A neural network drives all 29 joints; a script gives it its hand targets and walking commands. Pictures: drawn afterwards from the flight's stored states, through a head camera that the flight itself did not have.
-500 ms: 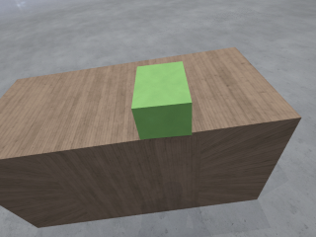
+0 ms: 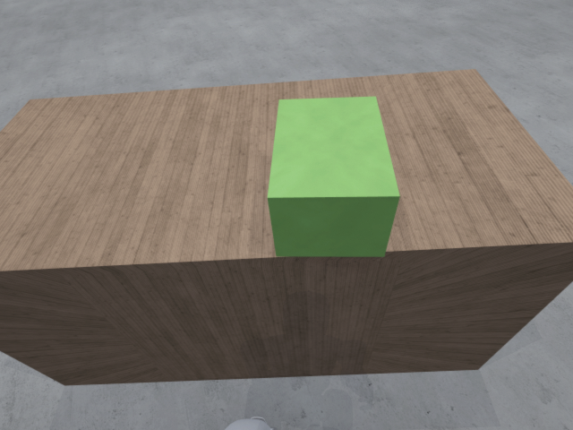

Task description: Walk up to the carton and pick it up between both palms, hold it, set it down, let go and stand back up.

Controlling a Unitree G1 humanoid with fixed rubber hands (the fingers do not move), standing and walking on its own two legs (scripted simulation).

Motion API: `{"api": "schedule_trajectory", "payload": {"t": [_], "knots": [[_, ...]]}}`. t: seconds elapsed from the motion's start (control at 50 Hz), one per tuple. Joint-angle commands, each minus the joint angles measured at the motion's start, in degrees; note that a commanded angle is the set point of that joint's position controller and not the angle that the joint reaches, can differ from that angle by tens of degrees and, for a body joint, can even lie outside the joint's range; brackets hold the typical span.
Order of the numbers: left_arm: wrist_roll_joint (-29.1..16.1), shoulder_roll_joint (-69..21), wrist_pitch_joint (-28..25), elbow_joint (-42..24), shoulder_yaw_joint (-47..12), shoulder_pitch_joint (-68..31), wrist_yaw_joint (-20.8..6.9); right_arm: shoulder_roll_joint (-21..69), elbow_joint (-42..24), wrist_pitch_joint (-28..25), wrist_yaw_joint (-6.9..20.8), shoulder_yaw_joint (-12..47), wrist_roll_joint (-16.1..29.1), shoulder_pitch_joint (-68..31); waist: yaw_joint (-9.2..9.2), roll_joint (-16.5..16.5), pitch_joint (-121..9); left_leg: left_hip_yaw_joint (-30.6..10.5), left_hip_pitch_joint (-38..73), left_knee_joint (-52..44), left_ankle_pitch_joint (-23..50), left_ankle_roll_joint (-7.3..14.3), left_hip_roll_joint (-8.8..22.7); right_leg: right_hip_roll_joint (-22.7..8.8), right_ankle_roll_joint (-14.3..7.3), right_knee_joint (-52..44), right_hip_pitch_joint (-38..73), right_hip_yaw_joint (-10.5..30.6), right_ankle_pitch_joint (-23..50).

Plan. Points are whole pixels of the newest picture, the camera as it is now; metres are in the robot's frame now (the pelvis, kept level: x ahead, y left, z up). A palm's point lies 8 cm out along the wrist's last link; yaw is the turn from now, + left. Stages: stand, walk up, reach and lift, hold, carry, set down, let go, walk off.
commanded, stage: walk up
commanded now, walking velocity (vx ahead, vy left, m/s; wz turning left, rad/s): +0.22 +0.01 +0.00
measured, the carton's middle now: (328, 172) +0.57 +0.01 +0.02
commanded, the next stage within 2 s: none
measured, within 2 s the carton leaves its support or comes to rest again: neither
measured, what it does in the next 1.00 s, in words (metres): steps on the spot: left foot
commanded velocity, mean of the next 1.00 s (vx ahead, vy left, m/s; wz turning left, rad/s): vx -0.08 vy -0.03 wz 0.00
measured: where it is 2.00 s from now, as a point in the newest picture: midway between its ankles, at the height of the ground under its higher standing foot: outside the picture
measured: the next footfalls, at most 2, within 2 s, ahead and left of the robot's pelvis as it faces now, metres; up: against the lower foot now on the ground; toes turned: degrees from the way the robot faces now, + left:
left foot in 0.12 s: +0.18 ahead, +0.11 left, +0.00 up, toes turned +5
right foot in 1.12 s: -0.08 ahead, -0.03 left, +0.00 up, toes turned -3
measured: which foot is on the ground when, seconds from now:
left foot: up 0.00-0.10, down 0.12-1.00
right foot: down 0.00-0.16, up 0.18-1.00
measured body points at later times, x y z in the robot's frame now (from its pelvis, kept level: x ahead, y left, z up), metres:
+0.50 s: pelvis +0.09 +0.09 +0.00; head +0.12 +0.12 +0.45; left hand +0.11 +0.32 -0.17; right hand +0.04 -0.12 -0.14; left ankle +0.14 +0.11 -0.74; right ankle +0.07 -0.07 -0.68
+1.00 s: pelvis +0.01 +0.05 +0.00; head +0.02 +0.07 +0.45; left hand +0.03 +0.30 -0.16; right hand +0.05 -0.20 -0.14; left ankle +0.14 +0.11 -0.74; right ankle -0.07 -0.08 -0.69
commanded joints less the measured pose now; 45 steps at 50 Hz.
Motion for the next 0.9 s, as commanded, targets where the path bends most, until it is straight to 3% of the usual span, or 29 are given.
{"api": "schedule_trajectory", "payload": {"t": [0.0, 0.02, 0.04, 0.06, 0.08, 0.1, 0.12, 0.14, 0.18, 0.2, 0.22, 0.24, 0.26, 0.28, 0.32, 0.38, 0.42, 0.44, 0.48, 0.54, 0.58, 0.6, 0.62, 0.64, 0.7, 0.74, 0.78, 0.84, 0.88], "knots": [[0.6, 11.2, 0.0, 0.6, 2.4, 5.0, 0.4, -2.6, -4.0, -2.5, -0.8, 0.6, 0.8, 0.6, -5.21, -9.9, 12.1, 1.5, 3.4, -12.0, -2.2, 2.8, -1.3, -14.8, -2.6, 6.7, -5.4, 5.4, 60.6], [0.4, 11.0, 0.1, 0.1, 2.5, 4.1, 0.3, -2.4, -2.2, -2.9, -1.2, 0.3, 0.9, 6.6, -7.44, -10.2, 8.1, 2.3, 9.2, -17.2, 4.6, 3.6, -2.4, -12.4, -1.3, 12.1, -4.5, 2.9, 62.1], [0.0, 10.7, -0.2, 0.2, 2.5, 3.7, 0.1, -4.2, 0.2, -3.6, -1.5, -0.3, 0.8, 12.4, -9.43, -5.8, 4.1, 3.0, 18.5, -21.7, 16.0, 4.1, -2.9, -10.3, 0.3, 18.1, -7.2, 2.5, 59.1], [-0.9, 9.9, -0.2, -0.1, 2.3, 5.3, -0.2, -7.1, 1.4, -4.1, -1.9, -1.1, 0.5, 16.2, -9.99, -3.8, -0.3, 0.4, 31.1, -19.3, 28.4, 4.9, 0.9, -8.0, 2.4, 23.2, -15.5, 2.1, 48.6], [-2.6, 9.3, 0.1, -0.9, 1.9, 6.9, -0.2, -9.9, 1.2, -4.4, -2.3, -1.5, 0.0, 18.4, -10.49, 2.2, -6.3, -8.3, 44.0, -14.8, 55.4, 8.2, 10.9, -5.4, 4.6, 30.9, -24.6, 1.9, 28.5], [-3.4, 8.6, 1.1, -1.1, 1.9, 8.5, 0.4, -8.8, 1.5, -4.2, -2.2, -1.3, 0.1, 20.2, -10.71, 9.0, -10.7, -16.4, 48.9, -13.0, 74.9, 13.9, 20.9, -1.1, 5.5, 39.7, -29.4, 0.0, -6.5], [-3.7, 7.7, 2.7, -1.1, 2.5, 8.6, 0.6, -7.1, 0.9, -3.7, -2.4, -1.1, 1.4, 21.1, -9.77, 11.0, -13.6, -22.0, 41.6, -16.8, 72.3, 19.6, 24.6, 0.8, 4.3, 45.2, -24.5, 1.8, -17.2], [-2.1, 8.1, 4.0, -1.3, 2.9, 6.5, 0.6, -5.7, -0.6, -3.2, -2.5, -1.0, 1.9, 17.2, -8.27, 12.6, -9.0, -26.2, 29.7, -23.8, 55.6, 20.2, 24.0, -0.1, 3.4, 47.0, -20.3, 3.2, -17.0], [-0.1, 6.4, 5.7, -3.2, 3.1, 0.1, -0.2, -2.7, -2.7, -2.6, -2.9, 0.7, 1.8, 10.2, -6.15, 8.8, 2.2, -19.8, 15.7, -30.4, 37.4, 13.0, 17.6, -2.6, 3.3, 45.3, -19.1, 6.3, -11.5], [-0.1, 4.3, 6.1, -2.5, 2.5, 0.6, -0.9, -1.1, -2.7, -2.6, -3.5, 1.4, 1.8, 8.5, -4.58, 3.8, 3.5, -16.7, 14.1, -31.1, 31.2, 11.1, 15.7, -3.4, 3.3, 42.4, -19.5, 6.1, -9.2], [0.1, 3.0, 6.7, -2.6, 2.2, 0.5, -1.0, -1.6, -2.7, -2.6, -3.5, 1.5, 1.3, 8.6, -3.75, 3.1, 6.3, -15.2, 11.4, -32.4, 24.2, 8.7, 14.5, -4.0, 3.5, 39.1, -20.3, 6.2, -6.8], [0.2, 2.4, 7.1, -1.6, 2.2, 0.4, -1.0, -2.0, -2.3, -2.3, -3.3, 1.2, 1.1, 9.1, -3.85, 2.0, 4.9, -13.5, 10.7, -33.2, 16.9, 7.6, 12.3, -2.9, 3.0, 37.7, -18.1, 4.9, -5.2], [0.4, 1.4, 7.7, -1.9, 2.1, -0.9, -1.0, -3.2, -1.9, -1.9, -3.3, 0.9, 0.9, 8.7, -2.88, 3.7, 4.7, -12.2, 9.3, -35.5, 8.7, 7.0, 10.8, -1.7, 3.0, 37.9, -17.7, 3.6, -2.6], [0.4, 3.5, 7.9, -2.7, 2.5, -3.3, -0.7, -3.4, -1.7, -1.9, -3.4, 0.6, 0.7, 9.4, -3.18, 2.6, 6.7, -13.3, 8.6, -37.8, 3.1, 5.5, 10.9, -1.5, 3.0, 38.8, -18.6, 3.5, -0.3], [0.5, 5.2, 8.7, -2.9, 3.4, -3.9, -0.6, -4.9, -2.4, -2.3, -3.1, 0.4, 0.3, 10.8, -2.48, 2.3, 6.8, -13.6, 9.5, -40.2, 1.7, 4.1, 12.6, -1.5, 3.4, 38.7, -19.9, 3.4, 1.5], [0.3, 8.1, 9.3, -3.8, 4.5, -8.8, -0.1, -6.5, -3.1, -2.2, -3.0, -0.2, 0.1, 12.3, -3.6, 5.4, 6.9, -13.7, 8.9, -39.6, 0.6, 2.6, 12.8, -2.1, 4.4, 38.3, -21.2, 4.3, 2.5], [0.1, 10.3, 9.4, -4.1, 5.2, -12.1, 0.0, -6.4, -4.0, -2.0, -3.2, -0.6, -0.3, 13.7, -4.75, 4.6, 5.7, -15.8, 12.0, -38.4, 4.4, 1.5, 15.0, -2.2, 4.5, 38.9, -24.3, 5.0, 1.8], [0.4, 12.1, 9.7, -4.0, 5.8, -13.3, 0.1, -6.5, -4.2, -2.2, -3.2, -1.1, -0.8, 14.9, -5.77, 2.1, 5.3, -17.9, 16.8, -36.4, 10.4, 2.3, 16.9, -1.7, 5.6, 40.5, -28.0, 5.5, 1.3], [0.2, 12.4, 9.8, -4.4, 6.3, -15.5, 0.0, -8.0, -4.5, -1.9, -3.5, -1.6, -0.8, 15.5, -6.12, 0.9, 3.4, -17.1, 19.6, -33.3, 18.9, 2.3, 17.4, -2.0, 6.2, 40.8, -29.6, 7.3, 0.4], [0.0, 10.9, 9.9, -4.8, 6.2, -17.2, 0.0, -7.5, -5.2, -1.5, -3.7, -1.6, -0.9, 16.0, -6.23, 4.2, 1.2, -16.0, 21.3, -31.7, 21.8, 2.7, 17.0, -1.4, 6.2, 43.0, -30.5, 7.8, -0.8], [0.0, 12.0, 9.9, -5.6, 6.3, -17.9, 0.2, -7.3, -5.3, -1.1, -3.7, -1.8, -1.0, 16.9, -6.94, 5.7, -2.1, -18.6, 25.0, -31.3, 17.0, 5.1, 17.3, -1.5, 7.1, 43.7, -31.9, 8.0, -2.1], [0.3, 12.5, 9.9, -5.3, 6.7, -18.3, 0.0, -7.0, -5.5, -1.0, -3.9, -1.8, -1.1, 17.4, -7.66, 6.0, -1.7, -17.9, 25.3, -31.8, 15.1, 3.6, 17.0, -0.9, 7.0, 44.1, -31.8, 8.8, -2.1], [0.2, 11.4, 10.1, -4.9, 6.6, -17.3, 0.0, -8.0, -5.6, -1.1, -4.0, -2.0, -1.1, 17.0, -7.42, 6.1, -3.6, -18.0, 26.9, -30.9, 16.7, 4.8, 18.0, -0.8, 7.0, 44.9, -32.8, 8.6, -2.3], [0.2, 11.1, 9.9, -5.3, 6.5, -18.7, 0.0, -6.8, -5.8, -0.8, -4.1, -2.1, -0.8, 15.6, -7.61, 6.7, -4.4, -16.5, 26.0, -31.7, 14.1, 5.2, 16.3, -0.8, 6.5, 44.6, -31.4, 7.8, -2.3], [0.0, 12.7, 10.3, -5.8, 6.5, -19.5, 0.2, -7.6, -6.6, -0.6, -4.0, -2.5, -0.9, 14.2, -7.55, 7.1, -4.1, -18.2, 26.5, -32.0, 12.4, 5.3, 16.5, -0.1, 7.1, 43.6, -32.0, 7.6, -3.1], [-0.1, 11.6, 10.4, -5.9, 6.2, -19.3, 0.2, -10.0, -7.0, -0.2, -4.0, -3.4, -1.0, 12.6, -7.39, 5.7, -3.1, -17.4, 24.4, -33.2, 6.7, 7.5, 17.1, -0.8, 6.9, 43.7, -32.0, 8.0, -4.1], [0.4, 14.1, 10.9, -5.3, 6.8, -18.4, -0.2, -10.6, -7.3, 0.0, -3.8, -3.7, -0.9, 13.1, -8.23, 2.8, -1.3, -20.3, 22.5, -35.8, -3.0, 6.5, 18.0, 0.2, 7.2, 45.3, -30.5, 7.7, -4.3], [0.1, 11.4, 10.2, -5.8, 5.8, -18.2, -0.7, -10.2, -7.0, 0.8, -3.7, -4.1, -0.9, 10.6, -6.81, 8.3, -2.1, -16.0, 16.8, -38.3, -10.4, 7.4, 13.6, 0.5, 5.8, 38.8, -24.9, 5.0, -5.7], [-0.1, 10.7, 10.1, -4.3, 5.5, -12.5, -1.2, -11.2, -6.8, 1.3, -3.5, -4.6, -0.9, 8.6, -4.44, 10.8, -2.2, -12.3, 10.0, -42.2, -17.3, 6.2, 12.3, 1.9, 4.2, 37.7, -18.4, 0.4, -6.0]]}}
